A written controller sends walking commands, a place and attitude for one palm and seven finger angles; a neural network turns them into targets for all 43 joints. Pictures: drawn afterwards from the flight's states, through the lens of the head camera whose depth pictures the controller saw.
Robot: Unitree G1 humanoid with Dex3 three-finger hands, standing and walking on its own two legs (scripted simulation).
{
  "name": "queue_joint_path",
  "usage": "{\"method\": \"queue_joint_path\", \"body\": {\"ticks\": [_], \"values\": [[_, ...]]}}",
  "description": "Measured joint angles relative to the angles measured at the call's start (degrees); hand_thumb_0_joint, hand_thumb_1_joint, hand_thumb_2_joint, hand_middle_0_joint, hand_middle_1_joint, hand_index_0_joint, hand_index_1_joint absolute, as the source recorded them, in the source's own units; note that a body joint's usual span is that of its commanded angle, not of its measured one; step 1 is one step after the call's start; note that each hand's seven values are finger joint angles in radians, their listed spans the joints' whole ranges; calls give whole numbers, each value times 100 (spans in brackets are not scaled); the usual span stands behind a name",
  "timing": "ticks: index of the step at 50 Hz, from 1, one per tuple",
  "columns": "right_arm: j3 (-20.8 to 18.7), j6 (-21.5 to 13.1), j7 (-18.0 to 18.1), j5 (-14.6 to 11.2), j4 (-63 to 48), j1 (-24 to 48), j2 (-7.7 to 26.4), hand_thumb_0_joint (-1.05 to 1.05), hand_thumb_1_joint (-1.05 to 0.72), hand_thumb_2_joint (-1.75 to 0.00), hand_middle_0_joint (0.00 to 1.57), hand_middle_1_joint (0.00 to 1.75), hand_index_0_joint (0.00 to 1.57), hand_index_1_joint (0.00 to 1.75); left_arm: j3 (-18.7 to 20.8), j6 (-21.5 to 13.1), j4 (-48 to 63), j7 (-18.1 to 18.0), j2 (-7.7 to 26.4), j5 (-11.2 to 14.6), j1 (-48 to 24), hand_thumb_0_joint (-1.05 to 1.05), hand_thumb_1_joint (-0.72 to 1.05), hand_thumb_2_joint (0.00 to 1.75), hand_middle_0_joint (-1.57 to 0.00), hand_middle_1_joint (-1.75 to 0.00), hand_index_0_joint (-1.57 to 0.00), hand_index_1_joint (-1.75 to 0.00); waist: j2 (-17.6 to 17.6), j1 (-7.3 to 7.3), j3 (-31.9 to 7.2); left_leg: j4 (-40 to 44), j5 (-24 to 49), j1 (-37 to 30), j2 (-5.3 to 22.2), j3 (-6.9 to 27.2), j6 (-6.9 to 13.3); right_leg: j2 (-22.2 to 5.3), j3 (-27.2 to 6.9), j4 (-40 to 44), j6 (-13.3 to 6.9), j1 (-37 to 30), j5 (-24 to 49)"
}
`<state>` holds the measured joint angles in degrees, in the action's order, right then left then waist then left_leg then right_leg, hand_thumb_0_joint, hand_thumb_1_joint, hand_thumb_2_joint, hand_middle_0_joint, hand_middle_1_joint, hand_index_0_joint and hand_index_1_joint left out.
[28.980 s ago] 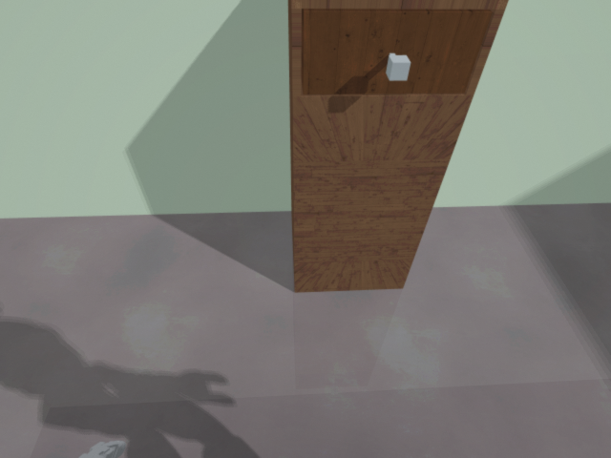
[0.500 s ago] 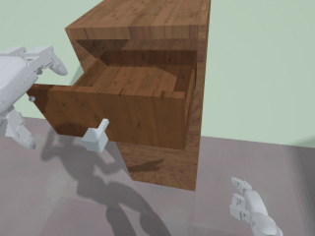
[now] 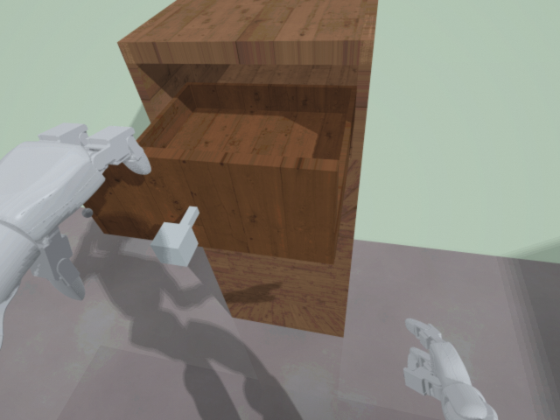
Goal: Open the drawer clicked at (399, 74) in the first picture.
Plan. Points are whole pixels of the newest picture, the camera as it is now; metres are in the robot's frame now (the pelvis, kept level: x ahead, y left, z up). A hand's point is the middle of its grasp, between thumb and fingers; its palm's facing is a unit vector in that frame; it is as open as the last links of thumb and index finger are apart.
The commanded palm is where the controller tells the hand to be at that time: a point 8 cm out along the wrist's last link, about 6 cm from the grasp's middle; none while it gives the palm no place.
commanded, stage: draw the hand back to the body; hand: left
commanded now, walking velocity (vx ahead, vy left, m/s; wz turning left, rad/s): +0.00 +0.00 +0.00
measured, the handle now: (182, 232) +0.29 +0.19 +0.15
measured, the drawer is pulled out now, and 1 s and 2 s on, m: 0.25 0.25 0.25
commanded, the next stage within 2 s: step back with the hand held close in 1.12 s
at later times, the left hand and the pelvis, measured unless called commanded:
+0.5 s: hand (96, 169) +0.22 +0.18 +0.31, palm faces +0.47 -0.83 -0.30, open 12.3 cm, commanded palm +0.18 +0.25 +0.33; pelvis +0.04 -0.02 +0.01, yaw -1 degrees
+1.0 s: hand (91, 149) +0.23 +0.18 +0.33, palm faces +0.56 -0.74 -0.37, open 8.0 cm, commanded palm +0.19 +0.25 +0.33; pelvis +0.06 -0.03 +0.00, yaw -1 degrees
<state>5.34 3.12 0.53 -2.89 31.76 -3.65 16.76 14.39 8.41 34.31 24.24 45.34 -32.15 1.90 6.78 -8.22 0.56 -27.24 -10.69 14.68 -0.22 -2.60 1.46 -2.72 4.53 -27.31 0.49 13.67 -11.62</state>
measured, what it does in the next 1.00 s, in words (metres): shifts its weight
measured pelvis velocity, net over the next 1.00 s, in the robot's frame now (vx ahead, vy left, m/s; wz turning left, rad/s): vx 0.06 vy -0.03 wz -0.01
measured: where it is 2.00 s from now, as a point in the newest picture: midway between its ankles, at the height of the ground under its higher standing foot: outside the picture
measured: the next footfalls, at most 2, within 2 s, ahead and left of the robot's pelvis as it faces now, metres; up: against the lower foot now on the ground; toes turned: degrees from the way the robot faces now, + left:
none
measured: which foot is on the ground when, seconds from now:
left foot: down 0.00-1.00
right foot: down 0.00-1.00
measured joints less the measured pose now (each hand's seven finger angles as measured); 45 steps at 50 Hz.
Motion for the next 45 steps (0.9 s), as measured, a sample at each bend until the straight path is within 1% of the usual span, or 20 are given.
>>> {"method": "queue_joint_path", "body": {"ticks": [3,5,7,8,9,11,13,14,16,19,21,22,24,26,29,32,35,38,42,45], "values": [[-13,-79,75,50,-6,-34,-35,2,-91,-89,20,30,20,30,60,-349,454,-119,333,108,298,0,-49,30,-32,-120,-33,-120,-25,-5,-9,-68,-78,-69,21,17,-10,20,15,-10,-6,-100,-54],[-58,-148,77,44,30,-61,-71,2,-91,-89,20,30,20,30,327,-541,570,-267,566,287,293,0,-49,30,-32,-120,-33,-120,-25,-25,-25,-91,-114,-112,34,52,-24,35,50,21,-10,-181,-70],[-92,-196,47,-15,106,-53,-88,2,-91,-89,20,30,20,30,640,-590,461,-411,685,536,123,0,-49,30,-32,-120,-33,-120,1,-51,-44,-91,-119,-132,50,94,-40,55,92,88,-12,-245,-54],[-123,-261,54,-19,150,-41,-108,2,-91,-89,20,30,20,30,859,-681,279,-594,562,1195,-7,0,-49,30,-32,-120,-33,-120,48,-18,-8,-80,-113,-168,65,142,-49,78,140,180,-21,-338,-20],[-128,-362,91,-5,214,-21,-153,2,-91,-89,20,30,20,30,1099,-859,79,-899,334,1863,-119,0,-49,30,-32,-120,-33,-120,70,40,41,-49,-98,-211,77,182,-58,98,180,280,-36,-424,22],[-102,-522,146,13,336,11,-283,1,-91,-89,20,30,20,30,1539,-1179,-232,-1512,-227,2760,-268,0,-47,30,-32,-119,-33,-119,34,181,126,37,-58,-270,108,213,-83,138,212,427,-65,-514,90],[-82,-638,173,21,424,-28,-414,1,-91,-89,20,30,20,30,1888,-1397,-413,-1962,-777,3342,-289,0,-45,32,-31,-117,-32,-117,-65,299,220,146,-20,-352,150,191,-110,186,190,545,-92,-583,144],[-83,-692,182,27,452,-96,-458,1,-91,-89,20,30,20,30,1961,-1456,-451,-2141,-1062,3530,-276,0,-43,32,-31,-116,-32,-116,-124,332,252,208,-4,-402,167,170,-121,205,169,597,-103,-617,163],[-90,-810,199,54,520,-279,-495,1,-91,-89,20,30,20,30,1928,-1513,-381,-2430,-1643,3758,-160,0,-39,34,-30,-113,-31,-113,-250,370,289,323,12,-513,189,124,-137,229,124,665,-120,-685,171],[-123,-989,246,152,667,-529,-456,1,-90,-89,20,30,20,30,1621,-1600,32,-2729,-2324,3847,285,0,-31,38,-29,-108,-30,-108,-404,412,309,363,-57,-659,226,48,-154,264,47,672,-140,-783,109],[-183,-1088,265,217,739,-673,-409,1,-90,-89,20,30,20,30,1349,-1650,454,-2848,-2582,3800,686,-1,-26,40,-28,-104,-29,-104,-469,464,274,329,-145,-724,248,17,-162,284,15,655,-146,-842,42],[-216,-1131,281,242,763,-731,-384,2,-90,-89,20,30,20,30,1247,-1677,667,-2889,-2608,3765,869,-1,-23,41,-28,-102,-29,-102,-490,492,251,297,-196,-747,260,10,-168,295,6,641,-149,-869,4],[-302,-1196,315,280,794,-823,-343,2,-90,-89,20,30,20,30,1177,-1759,1021,-2948,-2480,3703,1136,-1,-17,44,-28,-98,-29,-98,-509,534,190,235,-292,-778,280,6,-180,312,0,611,-153,-912,-72],[-401,-1225,334,279,802,-881,-306,2,-91,-89,20,30,20,30,1278,-1860,1213,-2992,-2236,3663,1195,-1,-10,47,-28,-94,-29,-94,-478,539,128,189,-368,-806,291,10,-192,323,1,592,-157,-953,-134],[-509,-1202,333,236,829,-864,-259,2,-91,-89,20,30,20,30,1580,-2023,1093,-3046,-1901,3685,921,-1,-1,51,-28,-87,-28,-88,-357,510,61,174,-430,-859,289,19,-199,321,9,590,-153,-1015,-191],[-545,-1093,303,174,854,-730,-260,2,-91,-89,20,30,20,30,1850,-2104,573,-3056,-1760,3777,507,0,10,56,-27,-81,-28,-81,-225,497,38,224,-428,-905,274,16,-197,307,8,594,-146,-1041,-215],[-526,-978,261,137,808,-572,-305,2,-91,-89,20,30,20,30,1967,-2005,2,-3020,-1797,3866,318,0,20,60,-26,-74,-27,-74,-132,518,73,316,-376,-917,257,13,-198,292,7,607,-148,-1017,-208],[-487,-905,230,142,718,-468,-365,2,-91,-89,20,30,20,30,1924,-1841,-248,-2954,-1932,3903,467,0,31,65,-25,-67,-26,-68,-105,510,123,385,-332,-892,261,-10,-206,297,-14,604,-160,-949,-198],[-452,-903,205,194,613,-447,-401,2,-91,-89,20,30,20,30,1578,-1682,194,-2892,-2279,3855,1067,0,45,71,-23,-58,-24,-59,-120,458,110,361,-358,-824,289,-36,-223,322,-41,578,-173,-869,-215],[-444,-932,236,238,577,-483,-423,2,-91,-89,20,30,20,30,1371,-1693,766,-2883,-2341,3790,1486,0,55,75,-23,-51,-24,-52,-170,410,31,284,-423,-792,307,-19,-238,338,-27,539,-180,-859,-265]]}}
